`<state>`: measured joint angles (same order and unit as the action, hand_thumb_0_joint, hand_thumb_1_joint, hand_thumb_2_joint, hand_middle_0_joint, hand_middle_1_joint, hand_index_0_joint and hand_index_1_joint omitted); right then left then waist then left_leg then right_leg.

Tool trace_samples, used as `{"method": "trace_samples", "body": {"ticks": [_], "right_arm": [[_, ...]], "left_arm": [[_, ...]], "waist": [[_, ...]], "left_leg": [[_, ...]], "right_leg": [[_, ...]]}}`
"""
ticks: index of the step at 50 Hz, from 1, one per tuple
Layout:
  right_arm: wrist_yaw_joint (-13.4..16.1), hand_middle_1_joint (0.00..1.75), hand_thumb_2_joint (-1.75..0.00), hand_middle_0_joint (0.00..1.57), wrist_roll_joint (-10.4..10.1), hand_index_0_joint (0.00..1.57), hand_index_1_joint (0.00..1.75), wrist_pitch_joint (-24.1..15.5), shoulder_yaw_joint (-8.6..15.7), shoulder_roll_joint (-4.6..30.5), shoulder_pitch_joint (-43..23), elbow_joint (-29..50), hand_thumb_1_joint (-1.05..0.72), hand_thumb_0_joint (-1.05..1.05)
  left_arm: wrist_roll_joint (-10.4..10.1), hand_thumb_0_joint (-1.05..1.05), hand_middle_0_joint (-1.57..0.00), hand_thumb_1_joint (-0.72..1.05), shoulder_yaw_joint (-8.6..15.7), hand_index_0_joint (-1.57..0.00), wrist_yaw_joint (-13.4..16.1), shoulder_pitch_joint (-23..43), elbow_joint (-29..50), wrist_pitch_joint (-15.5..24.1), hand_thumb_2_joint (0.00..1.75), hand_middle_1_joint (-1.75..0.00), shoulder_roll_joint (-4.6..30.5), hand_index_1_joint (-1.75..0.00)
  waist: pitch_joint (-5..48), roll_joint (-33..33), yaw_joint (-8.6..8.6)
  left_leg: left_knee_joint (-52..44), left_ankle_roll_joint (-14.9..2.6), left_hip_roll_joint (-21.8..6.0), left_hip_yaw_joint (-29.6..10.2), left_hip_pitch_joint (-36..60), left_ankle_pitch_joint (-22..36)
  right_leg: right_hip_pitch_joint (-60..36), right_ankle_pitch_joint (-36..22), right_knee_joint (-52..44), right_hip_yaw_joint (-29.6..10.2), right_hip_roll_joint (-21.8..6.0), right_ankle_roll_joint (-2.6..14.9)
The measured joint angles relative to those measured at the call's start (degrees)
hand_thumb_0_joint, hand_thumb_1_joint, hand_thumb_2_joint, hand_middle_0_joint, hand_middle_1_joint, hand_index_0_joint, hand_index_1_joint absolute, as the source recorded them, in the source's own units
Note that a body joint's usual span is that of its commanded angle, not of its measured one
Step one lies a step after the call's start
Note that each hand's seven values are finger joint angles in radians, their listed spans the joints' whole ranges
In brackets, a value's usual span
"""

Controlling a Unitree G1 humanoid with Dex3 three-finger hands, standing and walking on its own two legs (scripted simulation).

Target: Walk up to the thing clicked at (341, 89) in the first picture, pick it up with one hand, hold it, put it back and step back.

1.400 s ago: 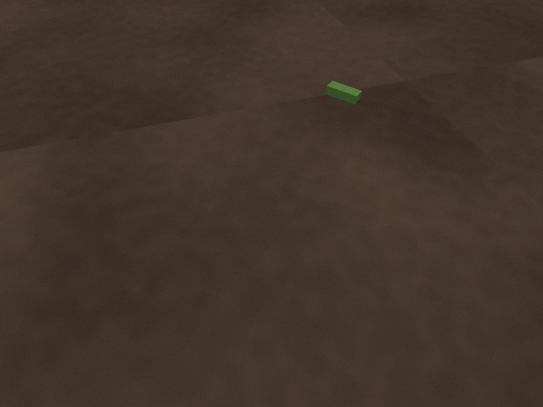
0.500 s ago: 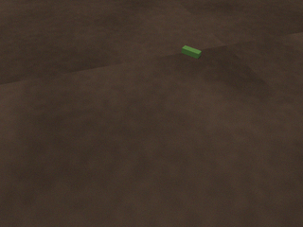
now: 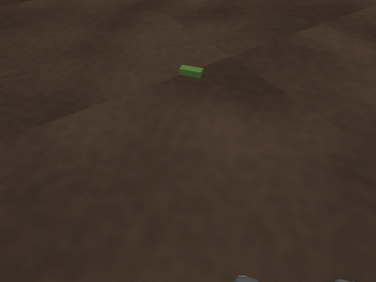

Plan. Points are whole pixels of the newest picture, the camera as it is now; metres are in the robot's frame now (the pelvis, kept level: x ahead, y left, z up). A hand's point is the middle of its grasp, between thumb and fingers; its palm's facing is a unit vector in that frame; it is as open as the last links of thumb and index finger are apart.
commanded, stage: walk up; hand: left
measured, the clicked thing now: (191, 71) +2.08 -0.01 -0.74
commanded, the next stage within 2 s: none
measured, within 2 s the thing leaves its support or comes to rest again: neither
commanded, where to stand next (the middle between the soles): +1.56 -0.06 m, yaw -29 degrees
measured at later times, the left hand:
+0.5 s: hand (110, 218) +0.33 +0.25 -0.15, palm faces -0.20 -0.91 -0.36, open 7.4 cm
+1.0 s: hand (154, 109) +0.78 +0.15 -0.13, palm faces -0.35 -0.83 -0.43, open 7.4 cm
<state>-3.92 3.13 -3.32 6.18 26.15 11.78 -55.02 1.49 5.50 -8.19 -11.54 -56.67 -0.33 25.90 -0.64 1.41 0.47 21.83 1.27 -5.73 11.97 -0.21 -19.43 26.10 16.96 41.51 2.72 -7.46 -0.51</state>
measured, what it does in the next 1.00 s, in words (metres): walks ahead, turning right: right foot, then left foot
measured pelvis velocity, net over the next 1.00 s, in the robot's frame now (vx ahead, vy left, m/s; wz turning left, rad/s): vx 0.54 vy -0.06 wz -0.34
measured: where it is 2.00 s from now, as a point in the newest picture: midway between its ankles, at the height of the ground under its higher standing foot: (201, 153)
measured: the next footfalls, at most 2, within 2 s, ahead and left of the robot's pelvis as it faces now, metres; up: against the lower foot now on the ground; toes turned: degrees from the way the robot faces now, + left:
right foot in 0.06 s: +0.14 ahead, -0.16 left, +0.00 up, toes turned -9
left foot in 0.50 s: +0.47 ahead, +0.08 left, +0.00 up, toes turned -6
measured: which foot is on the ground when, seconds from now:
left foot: down 0.00-0.06, up 0.08-0.48, down 0.50-0.96, up 0.98-1.00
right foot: up 0.00-0.04, down 0.06-0.54, up 0.56-0.92, down 0.94-1.00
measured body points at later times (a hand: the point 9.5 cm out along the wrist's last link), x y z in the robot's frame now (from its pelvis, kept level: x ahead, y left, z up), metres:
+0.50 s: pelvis +0.26 -0.02 -0.01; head +0.27 -0.02 +0.44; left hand +0.34 +0.30 -0.13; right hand +0.31 -0.37 -0.11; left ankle +0.43 +0.09 -0.73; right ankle +0.10 -0.15 -0.74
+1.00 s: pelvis +0.54 -0.06 -0.03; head +0.55 -0.09 +0.42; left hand +0.79 +0.19 -0.10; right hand +0.44 -0.37 -0.16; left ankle +0.45 +0.09 -0.70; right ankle +0.60 -0.19 -0.74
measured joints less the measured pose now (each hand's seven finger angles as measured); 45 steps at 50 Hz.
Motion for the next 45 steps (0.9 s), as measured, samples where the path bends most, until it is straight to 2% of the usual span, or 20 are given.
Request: {"method": "trace_samples", "body": {"ticks": [2,3,4,6,7,9,14,19,23,25,26,27,29,30,32,35,39,42,45], "right_arm": [[-0.1,0.3,-0.9,0.21,-0.1,0.21,0.3,0.5,0.2,1.0,0.5,0.3,-0.9,0.01],[-0.1,0.3,-0.9,0.21,-0.2,0.21,0.3,0.8,0.3,1.5,0.9,0.4,-0.9,0.01],[0.0,0.3,-0.9,0.2,-0.3,0.2,0.3,1.2,0.3,2.0,0.9,0.2,-0.9,0.01],[0.1,0.3,-0.9,0.2,-0.8,0.2,0.3,2.3,-0.1,2.2,0.2,-0.3,-0.9,0.01],[-0.1,0.3,-0.9,0.2,-1.1,0.2,0.3,2.5,-0.5,2.2,-0.4,-0.4,-0.9,0.01],[-0.7,0.3,-0.9,0.2,-1.8,0.2,0.3,2.1,-1.3,1.9,-1.4,0.0,-0.91,0.01],[-2.6,0.3,-0.9,0.2,-1.6,0.2,0.3,1.3,-2.5,-0.6,-2.2,3.1,-0.9,0.01],[-3.5,0.3,-0.9,0.2,-0.7,0.2,0.3,2.0,-2.5,-1.3,-1.7,4.0,-0.9,0.01],[-3.5,0.3,-0.9,0.2,-0.7,0.2,0.3,2.0,-1.6,-0.8,-2.0,3.7,-0.9,0.01],[-3.4,0.3,-0.9,0.2,-0.9,0.2,0.3,1.4,-1.1,-0.7,-1.9,4.0,-0.9,0.01],[-3.1,0.3,-0.9,0.2,-0.7,0.2,0.3,0.8,-0.8,-0.9,-2.1,4.2,-0.9,0.01],[-2.6,0.3,-0.9,0.2,-0.4,0.2,0.3,0.1,-0.6,-1.5,-2.5,4.6,-0.9,0.01],[-2.0,0.3,-0.9,0.2,-1.0,0.2,0.3,-1.0,-0.5,-2.5,-2.6,5.6,-0.9,0.01],[-1.8,0.3,-0.9,0.2,-1.4,0.2,0.3,-1.1,-0.6,-3.1,-2.3,5.9,-0.9,0.01],[-1.4,0.3,-0.9,0.2,-1.8,0.2,0.3,-1.1,-1.0,-3.9,-1.1,6.1,-0.9,0.01],[-1.1,0.3,-0.9,0.2,-2.0,0.2,0.3,-1.4,-1.7,-4.1,1.5,5.7,-0.9,0.0],[-0.9,0.3,-0.9,0.2,-1.6,0.2,0.3,-1.4,-1.7,-3.2,5.1,4.9,-0.9,0.0],[-0.9,0.3,-0.9,0.2,-1.3,0.2,0.3,-0.8,-1.5,-2.2,7.1,4.5,-0.9,0.01],[-0.9,0.3,-0.9,0.2,-1.2,0.2,0.3,0.0,-1.3,-1.3,8.7,4.2,-0.9,0.01]], "left_arm": [[0.1,0.01,-0.21,0.91,0.5,-0.21,0.2,-0.2,0.7,0.6,0.9,-0.3,1.1,-0.3],[0.2,0.01,-0.21,0.91,0.8,-0.21,0.5,-0.3,1.2,1.2,0.9,-0.3,1.6,-0.3],[0.2,0.01,-0.21,0.91,1.3,-0.21,1.3,-0.1,1.8,2.1,0.9,-0.3,1.5,-0.3],[-0.5,0.01,-0.2,0.91,1.2,-0.2,2.6,-0.5,3.1,3.3,0.9,-0.3,0.5,-0.3],[-0.9,0.01,-0.2,0.91,0.8,-0.2,3.0,-0.9,3.3,3.4,0.9,-0.3,-0.4,-0.3],[-1.4,0.0,-0.2,0.91,-0.4,-0.2,3.6,-2.2,3.3,3.5,0.9,-0.3,-2.1,-0.3],[-1.7,0.01,-0.21,0.9,-2.2,-0.21,4.1,-6.2,3.1,4.1,0.9,-0.3,-3.8,-0.3],[-1.6,0.01,-0.21,0.9,-2.7,-0.21,4.2,-8.8,3.7,5.1,0.9,-0.3,-3.6,-0.3],[-1.3,0.01,-0.21,0.9,-2.9,-0.21,4.5,-9.3,4.1,5.5,0.9,-0.3,-2.6,-0.3],[-1.3,0.01,-0.21,0.9,-2.9,-0.21,4.8,-9.5,4.0,5.4,0.9,-0.3,-1.7,-0.3],[-1.2,0.01,-0.21,0.9,-2.8,-0.21,5.1,-9.2,3.9,5.2,0.9,-0.3,-1.0,-0.3],[-1.3,0.01,-0.21,0.9,-2.6,-0.21,5.6,-8.4,3.5,4.8,0.9,-0.3,-0.4,-0.3],[-2.0,0.01,-0.21,0.9,-2.9,-0.21,6.6,-6.6,2.9,4.4,0.9,-0.3,0.0,-0.3],[-2.2,0.01,-0.21,0.9,-3.2,-0.21,6.8,-5.8,2.8,4.5,0.9,-0.3,0.3,-0.3],[-2.6,0.01,-0.21,0.91,-3.4,-0.21,6.4,-4.6,2.9,5.1,0.9,-0.3,0.8,-0.3],[-2.9,0.01,-0.21,0.91,-3.1,-0.21,5.6,-3.0,3.6,5.3,0.9,-0.3,1.1,-0.3],[-2.4,0.01,-0.21,0.91,-2.8,-0.21,4.8,-0.9,4.5,4.4,0.9,-0.3,0.7,-0.3],[-2.2,0.01,-0.21,0.91,-2.6,-0.2,4.3,0.9,4.8,4.1,0.9,-0.3,-0.1,-0.3],[-2.1,0.01,-0.21,0.91,-2.5,-0.2,3.9,2.1,5.0,4.2,0.9,-0.3,-0.9,-0.3]], "waist": [[0.4,0.1,0.04],[0.6,0.4,-0.05],[0.4,1.6,-0.42],[0.1,2.7,-1.71],[-0.2,3.4,-2.05],[-0.8,4.4,-2.3],[-1.4,3.5,-2.69],[-1.1,2.0,-2.83],[-1.3,1.5,-2.65],[-1.1,0.7,-2.24],[-1.4,-0.6,-1.75],[-2.1,-2.2,-1.38],[-3.1,-3.1,-0.2],[-3.3,-3.4,0.33],[-3.4,-4.0,1.08],[-3.0,-4.3,1.88],[-2.8,-3.4,2.85],[-2.9,-2.0,3.53],[-2.7,-0.6,4.01]], "left_leg": [[4.9,0.3,-1.5,1.0,0.2,-4.3],[9.7,-0.55,-2.9,0.8,-1.0,-7.4],[17.6,-1.62,-4.4,-1.6,-3.6,-9.4],[33.5,-1.81,-2.1,-8.2,-10.7,-10.1],[38.7,-1.86,-0.9,-9.9,-14.0,-8.2],[42.5,-2.15,0.2,-10.8,-19.7,-3.7],[33.9,-1.19,-0.7,-11.0,-29.7,4.0],[22.7,0.38,-2.2,-11.9,-33.9,10.1],[14.0,-0.27,-2.3,-11.7,-31.6,13.5],[10.7,-1.12,-1.2,-10.4,-28.1,12.7],[10.5,-1.38,-0.1,-9.4,-27.0,14.5],[13.0,-1.55,1.0,-7.9,-26.8,12.9],[15.6,-1.96,1.3,-6.4,-25.8,8.9],[14.8,-2.16,1.4,-5.7,-24.3,8.0],[11.6,-2.62,1.7,-4.2,-20.4,7.3],[6.7,-3.02,2.6,-2.3,-14.6,6.5],[2.8,-3.18,3.7,-0.5,-7.9,4.1],[2.2,-2.68,4.2,0.3,-3.8,1.0],[4.4,-1.84,4.0,1.0,-0.8,-3.8]], "right_leg": [[-2.0,-1.1,-2.9,1.3,0.1,0.41],[-2.9,-2.6,-3.7,1.8,1.0,0.75],[-2.5,-2.3,-1.2,2.4,2.4,0.98],[-2.7,0.3,1.2,2.3,4.5,1.73],[-4.1,0.5,-0.1,2.3,5.5,2.17],[-8.0,-0.5,-4.7,2.0,7.0,2.56],[-16.5,-2.6,-15.6,-0.5,9.0,2.8],[-21.8,-0.2,-19.3,-2.9,9.5,2.18],[-25.7,4.3,-19.1,-4.2,9.3,0.4],[-26.9,8.1,-16.7,-5.0,8.2,-0.59],[-25.9,10.7,-12.2,-5.5,6.9,-0.4],[-23.0,11.6,-4.1,-6.4,5.4,0.72],[-15.1,10.1,13.5,-8.4,6.5,2.74],[-11.4,8.1,19.5,-8.2,6.9,3.27],[-5.3,4.0,24.4,-6.5,6.5,3.48],[1.1,0.7,21.0,-4.5,5.1,2.49],[5.3,-1.6,10.3,-3.4,3.8,1.35],[5.7,-6.5,1.3,-1.5,2.9,1.61],[3.5,-9.6,-4.7,0.2,3.3,2.67]]}}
